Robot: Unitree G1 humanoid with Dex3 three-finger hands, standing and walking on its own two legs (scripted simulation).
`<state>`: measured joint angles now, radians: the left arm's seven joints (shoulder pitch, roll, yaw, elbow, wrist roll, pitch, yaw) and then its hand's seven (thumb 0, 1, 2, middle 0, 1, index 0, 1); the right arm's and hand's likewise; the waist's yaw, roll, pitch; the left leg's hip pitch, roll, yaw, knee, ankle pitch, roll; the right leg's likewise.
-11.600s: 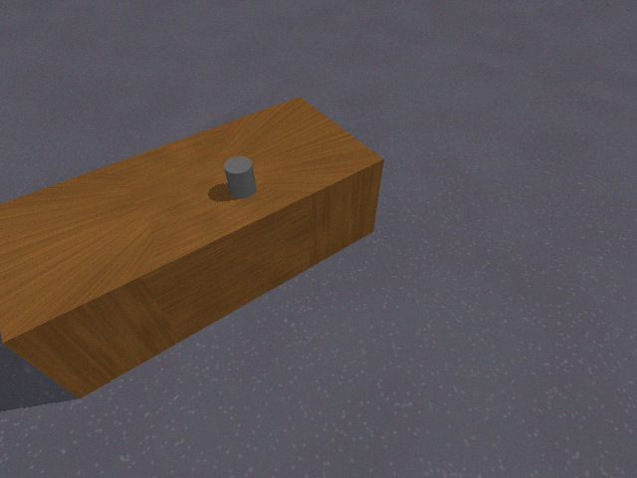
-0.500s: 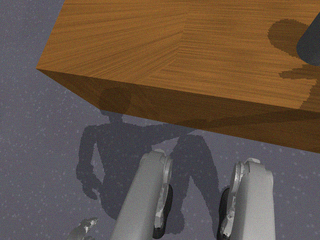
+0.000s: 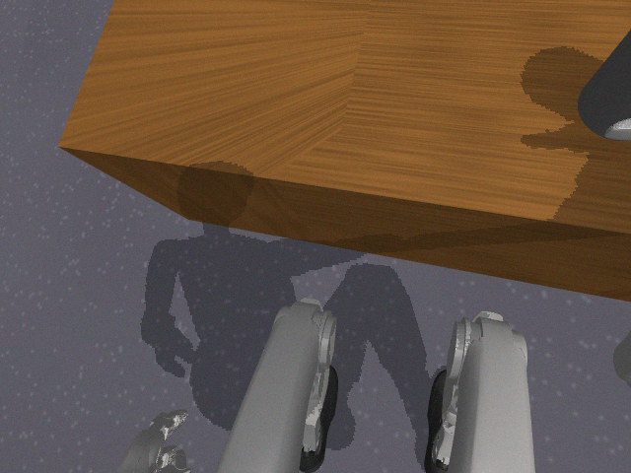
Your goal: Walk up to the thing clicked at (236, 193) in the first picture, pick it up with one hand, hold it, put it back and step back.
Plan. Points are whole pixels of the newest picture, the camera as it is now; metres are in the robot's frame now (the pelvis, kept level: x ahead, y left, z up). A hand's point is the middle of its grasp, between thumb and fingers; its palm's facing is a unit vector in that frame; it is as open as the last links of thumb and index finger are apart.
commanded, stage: close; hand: right
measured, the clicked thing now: out of the picture +0.55 -0.29 -0.01
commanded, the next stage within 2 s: settle in 0.84 s
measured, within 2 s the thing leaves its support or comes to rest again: leaves its support in 1.36 s
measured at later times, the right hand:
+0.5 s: hand out of the picture +0.54 -0.30 +0.02, palm faces +0.33 +0.94 -0.02, open 14.3 cm
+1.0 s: hand out of the picture +0.54 -0.30 +0.02, palm faces +0.35 +0.94 -0.03, open 11.6 cm
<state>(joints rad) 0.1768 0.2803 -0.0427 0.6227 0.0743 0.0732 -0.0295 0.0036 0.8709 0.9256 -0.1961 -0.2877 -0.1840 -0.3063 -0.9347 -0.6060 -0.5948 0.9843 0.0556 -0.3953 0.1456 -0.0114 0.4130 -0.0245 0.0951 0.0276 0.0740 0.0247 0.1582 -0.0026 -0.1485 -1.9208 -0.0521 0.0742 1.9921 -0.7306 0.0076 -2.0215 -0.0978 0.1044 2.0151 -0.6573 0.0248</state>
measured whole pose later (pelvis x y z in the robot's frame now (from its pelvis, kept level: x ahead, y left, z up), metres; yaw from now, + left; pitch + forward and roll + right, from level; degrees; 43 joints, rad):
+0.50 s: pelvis -0.01 +0.00 -0.01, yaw +0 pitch +37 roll +5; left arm 0.20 0.28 -0.05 0.64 0.08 0.08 -0.03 0.00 0.90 0.91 -0.20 -0.30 -0.20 -0.31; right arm -1.02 -0.65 -0.58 1.06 0.03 -0.40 0.12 -0.01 0.38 -0.16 0.53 0.32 0.51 0.32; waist 0.18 -0.01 -0.13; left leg -1.96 -0.05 0.07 2.02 -0.72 0.00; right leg -2.06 -0.09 0.10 2.04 -0.64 0.02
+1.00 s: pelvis +0.00 +0.00 +0.00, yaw +0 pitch +38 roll +6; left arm 0.21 0.28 -0.03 0.65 0.08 0.08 -0.03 0.00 0.91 0.90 -0.20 -0.29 -0.19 -0.30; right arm -0.98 -0.64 -0.56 1.03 0.04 -0.39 0.10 -0.01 0.46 -0.78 0.71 0.77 0.71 0.78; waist 0.18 -0.01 -0.14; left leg -1.94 -0.05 0.07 2.00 -0.72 0.00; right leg -2.04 -0.09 0.10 2.02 -0.65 0.02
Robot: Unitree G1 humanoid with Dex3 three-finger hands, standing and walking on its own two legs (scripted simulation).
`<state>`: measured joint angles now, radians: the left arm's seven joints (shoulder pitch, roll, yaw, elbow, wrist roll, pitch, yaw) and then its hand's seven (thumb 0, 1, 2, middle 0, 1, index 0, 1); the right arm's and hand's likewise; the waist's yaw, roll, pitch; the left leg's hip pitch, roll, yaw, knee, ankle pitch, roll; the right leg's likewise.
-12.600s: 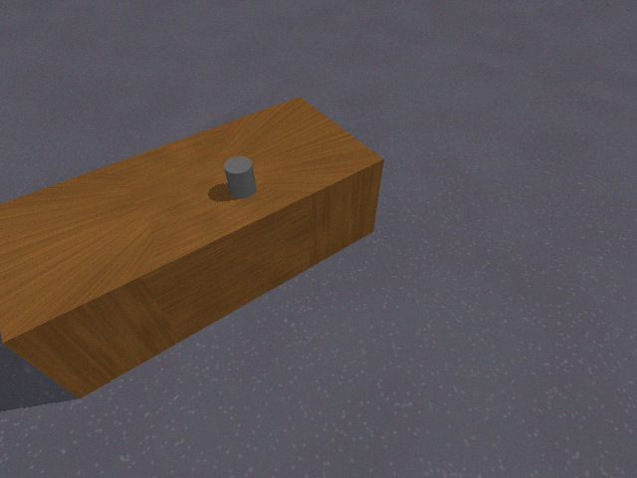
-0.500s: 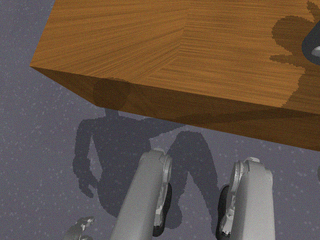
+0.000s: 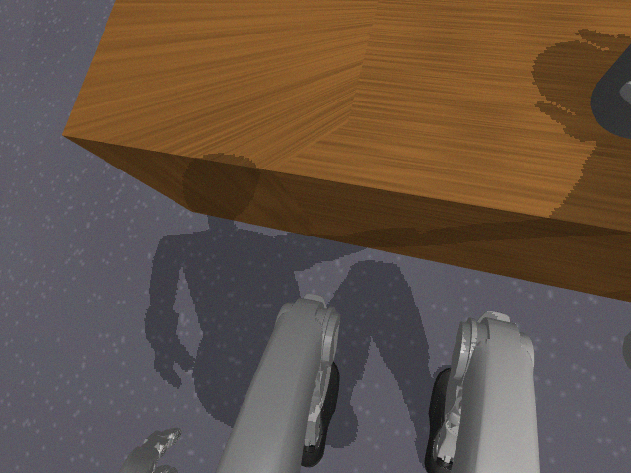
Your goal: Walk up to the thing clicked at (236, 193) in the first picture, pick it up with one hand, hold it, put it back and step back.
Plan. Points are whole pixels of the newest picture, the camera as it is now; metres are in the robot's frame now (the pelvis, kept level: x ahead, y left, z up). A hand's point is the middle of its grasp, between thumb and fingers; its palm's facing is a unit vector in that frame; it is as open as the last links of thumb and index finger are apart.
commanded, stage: settle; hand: right
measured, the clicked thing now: out of the picture +0.55 -0.28 +0.00
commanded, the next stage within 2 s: lift in 1.10 s
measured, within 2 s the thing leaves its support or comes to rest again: leaves its support in 0.36 s
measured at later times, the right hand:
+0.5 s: hand out of the picture +0.52 -0.29 +0.04, palm faces +0.33 +0.94 -0.06, open 11.8 cm
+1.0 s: hand out of the picture +0.53 -0.31 +0.10, palm faces +0.34 +0.94 -0.05, open 11.6 cm
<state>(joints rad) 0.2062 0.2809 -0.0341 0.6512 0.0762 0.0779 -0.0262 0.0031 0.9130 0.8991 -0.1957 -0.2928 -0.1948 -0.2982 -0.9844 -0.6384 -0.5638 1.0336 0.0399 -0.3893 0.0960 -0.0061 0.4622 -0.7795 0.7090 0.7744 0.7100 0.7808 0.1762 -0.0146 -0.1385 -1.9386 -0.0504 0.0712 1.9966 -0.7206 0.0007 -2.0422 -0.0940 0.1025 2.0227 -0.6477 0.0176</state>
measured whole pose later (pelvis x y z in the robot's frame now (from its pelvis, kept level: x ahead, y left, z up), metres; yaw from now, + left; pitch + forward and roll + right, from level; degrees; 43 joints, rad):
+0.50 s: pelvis +0.01 +0.00 +0.06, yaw -1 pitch +36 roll +5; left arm 0.19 0.27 -0.01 0.67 0.07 0.03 0.00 0.00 0.91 0.90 -0.19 -0.29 -0.19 -0.30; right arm -0.82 -0.55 -0.50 0.94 0.06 -0.33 0.06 -0.01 0.61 -0.98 0.64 1.00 0.65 0.99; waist 0.16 0.00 -0.16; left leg -1.75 -0.06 0.06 1.81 -0.70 0.00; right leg -1.85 -0.10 0.08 1.84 -0.64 0.02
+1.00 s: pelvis +0.02 -0.01 +0.10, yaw -2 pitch +36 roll +6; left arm 0.22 0.27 -0.01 0.68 0.06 0.00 0.00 0.00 0.91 0.90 -0.19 -0.29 -0.19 -0.30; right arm -0.85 -0.58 -0.53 1.00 0.07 -0.37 0.10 0.01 0.61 -0.99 0.62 1.05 0.67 1.05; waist 0.16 -0.02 -0.15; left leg -1.62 -0.04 0.05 1.67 -0.68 -0.01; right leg -1.72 -0.09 0.06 1.71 -0.62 0.01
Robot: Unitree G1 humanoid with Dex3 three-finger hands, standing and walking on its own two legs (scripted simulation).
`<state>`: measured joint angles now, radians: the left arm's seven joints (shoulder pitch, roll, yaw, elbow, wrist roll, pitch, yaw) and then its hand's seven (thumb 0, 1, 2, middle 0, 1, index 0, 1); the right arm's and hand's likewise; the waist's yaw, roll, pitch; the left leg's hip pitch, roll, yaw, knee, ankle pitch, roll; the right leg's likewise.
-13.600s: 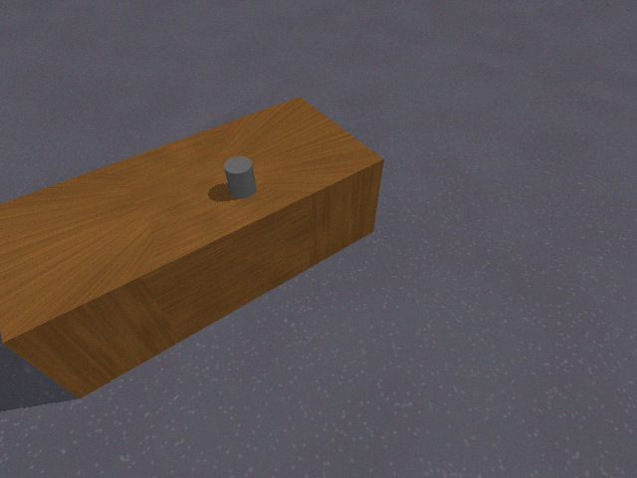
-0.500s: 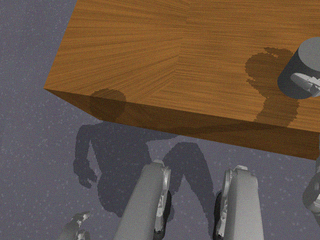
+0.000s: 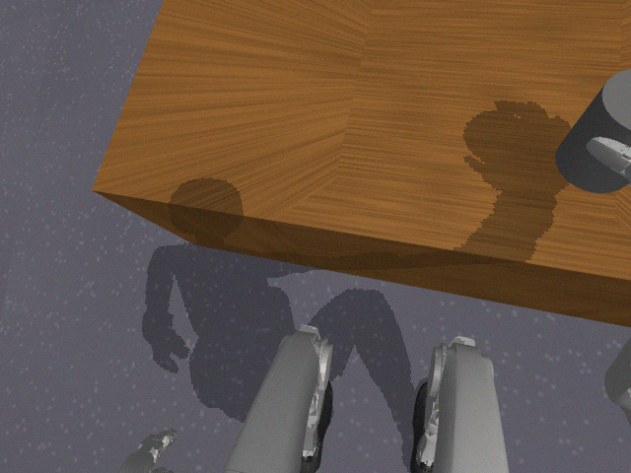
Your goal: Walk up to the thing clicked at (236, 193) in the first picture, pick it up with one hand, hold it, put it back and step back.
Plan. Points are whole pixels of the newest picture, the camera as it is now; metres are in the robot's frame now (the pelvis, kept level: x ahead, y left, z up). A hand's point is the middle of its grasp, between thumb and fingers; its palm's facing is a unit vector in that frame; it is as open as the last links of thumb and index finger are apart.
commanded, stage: settle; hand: right
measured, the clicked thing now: (619, 135) +0.51 -0.27 -0.03
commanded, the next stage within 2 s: lift in 0.10 s
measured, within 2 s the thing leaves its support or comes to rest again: neither
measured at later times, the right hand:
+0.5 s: hand out of the picture +0.51 -0.27 +0.03, palm faces +0.32 +0.95 -0.05, open 7.3 cm
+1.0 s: hand out of the picture +0.42 -0.25 +0.13, palm faces +0.34 +0.94 -0.04, open 7.4 cm
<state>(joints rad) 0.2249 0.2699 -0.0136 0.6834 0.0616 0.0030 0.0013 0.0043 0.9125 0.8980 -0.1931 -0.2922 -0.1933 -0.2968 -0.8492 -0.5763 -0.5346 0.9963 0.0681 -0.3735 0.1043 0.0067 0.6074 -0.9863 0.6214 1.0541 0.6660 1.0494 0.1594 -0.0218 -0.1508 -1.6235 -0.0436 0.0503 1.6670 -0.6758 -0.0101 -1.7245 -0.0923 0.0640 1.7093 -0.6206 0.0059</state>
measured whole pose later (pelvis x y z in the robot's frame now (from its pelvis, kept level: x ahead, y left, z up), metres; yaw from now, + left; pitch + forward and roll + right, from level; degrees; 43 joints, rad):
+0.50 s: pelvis +0.01 +0.00 +0.03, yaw +0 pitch +35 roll +5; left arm 0.21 0.26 -0.01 0.69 0.06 -0.01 0.01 0.00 0.93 0.89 -0.19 -0.30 -0.21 -0.30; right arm -0.76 -0.51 -0.50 0.91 0.08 -0.38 0.07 0.01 0.54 -1.03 0.55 1.10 1.32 1.48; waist 0.15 -0.02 -0.16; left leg -1.51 -0.05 0.05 1.55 -0.65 0.00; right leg -1.60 -0.10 0.06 1.60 -0.60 0.01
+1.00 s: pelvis +0.02 +0.00 +0.12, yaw -3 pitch +23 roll +4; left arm 0.23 0.23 0.03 0.72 0.04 -0.05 0.03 0.01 0.91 0.91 -0.20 -0.29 -0.20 -0.30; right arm -0.42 -0.29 -0.34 0.67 0.11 -0.37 -0.02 0.00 0.55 -1.02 0.57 1.10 1.31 1.45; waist 0.08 -0.02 -0.15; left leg -1.06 -0.04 0.04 1.21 -0.55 -0.01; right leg -1.16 -0.08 0.04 1.26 -0.51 0.01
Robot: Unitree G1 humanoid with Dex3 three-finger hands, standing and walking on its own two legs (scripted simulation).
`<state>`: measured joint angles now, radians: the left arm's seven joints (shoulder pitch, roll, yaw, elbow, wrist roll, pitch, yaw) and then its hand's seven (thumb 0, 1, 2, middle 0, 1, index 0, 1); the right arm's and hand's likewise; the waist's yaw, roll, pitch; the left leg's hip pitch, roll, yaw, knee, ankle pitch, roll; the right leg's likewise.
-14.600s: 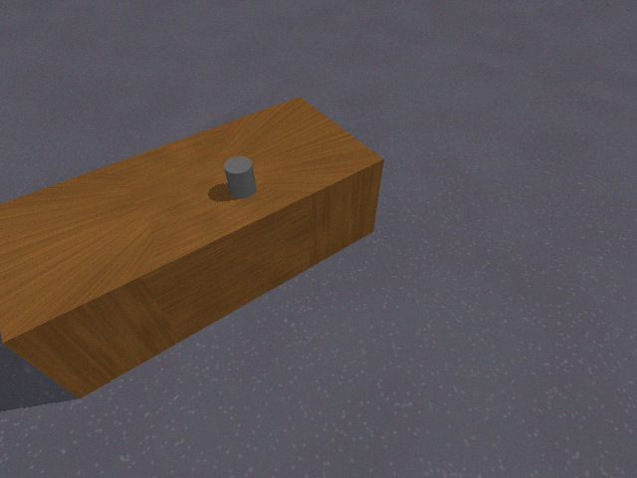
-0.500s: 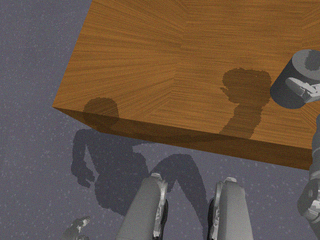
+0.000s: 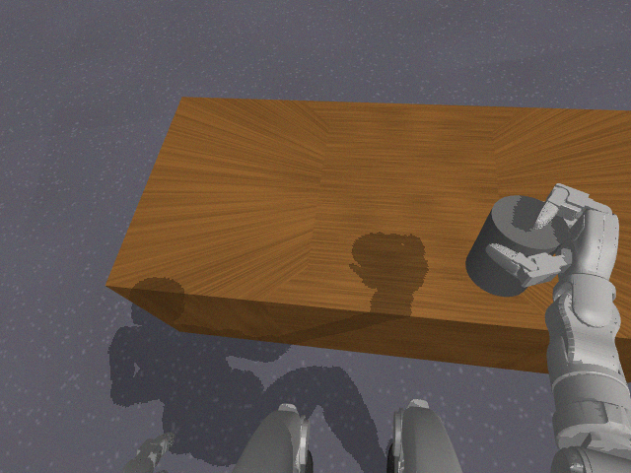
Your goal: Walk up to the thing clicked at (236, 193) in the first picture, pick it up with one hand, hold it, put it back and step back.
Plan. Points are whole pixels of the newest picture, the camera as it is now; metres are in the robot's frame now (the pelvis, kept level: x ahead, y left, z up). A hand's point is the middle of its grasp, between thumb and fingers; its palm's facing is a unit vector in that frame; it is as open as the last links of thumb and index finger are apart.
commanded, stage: lift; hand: right
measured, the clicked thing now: (511, 247) +0.41 -0.22 -0.03
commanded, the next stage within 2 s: hold in 0.96 s
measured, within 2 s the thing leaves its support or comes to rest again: neither
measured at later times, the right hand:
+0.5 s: hand (526, 242) +0.37 -0.19 +0.06, palm faces +0.26 +0.96 -0.03, open 7.5 cm
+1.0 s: hand (525, 237) +0.37 -0.18 +0.08, palm faces +0.27 +0.96 -0.03, open 7.4 cm
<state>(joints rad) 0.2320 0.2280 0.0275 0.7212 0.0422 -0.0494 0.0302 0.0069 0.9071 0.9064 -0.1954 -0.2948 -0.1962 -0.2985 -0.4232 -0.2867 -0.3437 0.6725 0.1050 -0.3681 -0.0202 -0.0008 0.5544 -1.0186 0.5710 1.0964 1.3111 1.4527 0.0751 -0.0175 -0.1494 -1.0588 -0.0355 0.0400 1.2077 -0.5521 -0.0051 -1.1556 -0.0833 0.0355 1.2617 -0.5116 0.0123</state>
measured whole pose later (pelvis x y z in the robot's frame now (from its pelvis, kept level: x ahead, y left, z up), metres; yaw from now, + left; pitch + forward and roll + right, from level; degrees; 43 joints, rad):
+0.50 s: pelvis +0.01 +0.01 +0.04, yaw -1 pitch +15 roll +2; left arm 0.23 0.20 0.01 0.72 0.04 -0.07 0.06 0.01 0.90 0.91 -0.19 -0.30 -0.19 -0.30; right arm -0.23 -0.19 -0.22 0.55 0.12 -0.41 -0.06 0.00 0.56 -1.04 0.57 1.10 1.30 1.45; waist 0.05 -0.02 -0.10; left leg -0.78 -0.02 0.02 1.00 -0.49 0.00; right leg -0.86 -0.07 0.01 1.03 -0.44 0.02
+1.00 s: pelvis +0.03 +0.01 +0.06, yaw -1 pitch +12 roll +1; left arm 0.22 0.20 0.02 0.70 0.04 -0.04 0.05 0.01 0.90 0.91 -0.19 -0.30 -0.19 -0.31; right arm -0.15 -0.15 -0.18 0.49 0.11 -0.39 -0.09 0.00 0.56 -1.05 0.56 1.11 1.31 1.47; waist 0.04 -0.01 -0.07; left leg -0.63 -0.02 0.01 0.88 -0.47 0.00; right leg -0.70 -0.06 -0.01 0.91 -0.42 0.02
